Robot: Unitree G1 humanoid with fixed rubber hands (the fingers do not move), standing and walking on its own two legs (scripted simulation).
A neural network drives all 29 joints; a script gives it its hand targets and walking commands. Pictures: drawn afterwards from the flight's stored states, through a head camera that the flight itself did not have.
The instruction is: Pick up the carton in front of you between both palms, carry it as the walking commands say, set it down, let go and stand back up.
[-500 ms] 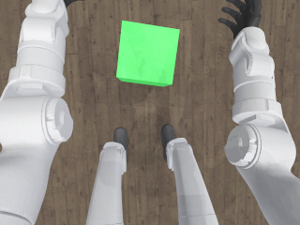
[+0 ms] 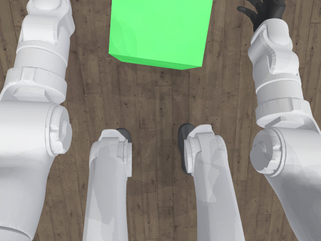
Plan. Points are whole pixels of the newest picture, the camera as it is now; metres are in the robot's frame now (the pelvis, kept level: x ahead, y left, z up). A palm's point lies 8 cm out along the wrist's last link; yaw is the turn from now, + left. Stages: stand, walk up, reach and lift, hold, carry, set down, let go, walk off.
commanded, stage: reach and lift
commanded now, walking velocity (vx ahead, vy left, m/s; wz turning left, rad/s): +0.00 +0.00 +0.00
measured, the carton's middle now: (158, 26) +0.55 -0.01 -0.35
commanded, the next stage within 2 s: none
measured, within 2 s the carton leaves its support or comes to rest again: leaves its support in 1.24 s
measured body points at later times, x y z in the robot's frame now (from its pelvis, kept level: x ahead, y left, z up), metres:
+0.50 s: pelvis -0.01 +0.00 -0.10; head +0.37 +0.01 +0.12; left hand +0.58 +0.18 -0.29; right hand +0.54 -0.19 -0.29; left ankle +0.08 +0.12 -0.44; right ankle +0.10 -0.13 -0.44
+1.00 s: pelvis -0.02 +0.00 -0.10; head +0.36 +0.01 +0.12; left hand +0.58 +0.14 -0.28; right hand +0.54 -0.16 -0.28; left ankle +0.08 +0.12 -0.44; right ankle +0.10 -0.13 -0.44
